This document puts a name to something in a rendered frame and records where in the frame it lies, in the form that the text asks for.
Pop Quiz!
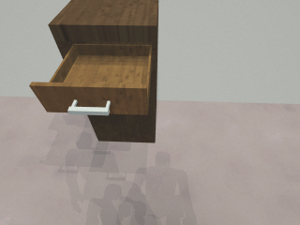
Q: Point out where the drawer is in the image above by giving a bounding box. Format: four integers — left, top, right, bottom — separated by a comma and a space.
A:
29, 43, 152, 115

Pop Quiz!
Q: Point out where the cabinet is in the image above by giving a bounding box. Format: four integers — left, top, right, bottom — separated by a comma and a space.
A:
48, 0, 158, 143

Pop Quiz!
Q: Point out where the handle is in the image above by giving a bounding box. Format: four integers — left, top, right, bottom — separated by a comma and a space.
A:
67, 99, 111, 116

